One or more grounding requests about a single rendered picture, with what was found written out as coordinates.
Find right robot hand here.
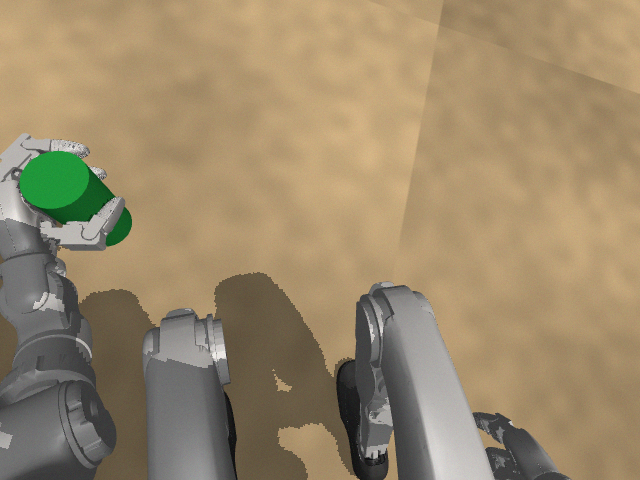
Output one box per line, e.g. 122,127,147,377
472,412,560,480

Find left robot arm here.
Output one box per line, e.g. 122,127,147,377
0,252,117,480

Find right robot foot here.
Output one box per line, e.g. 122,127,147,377
336,360,389,480

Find left robot hand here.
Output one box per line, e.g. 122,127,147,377
0,133,125,261

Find can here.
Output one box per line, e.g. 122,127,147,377
19,151,132,247

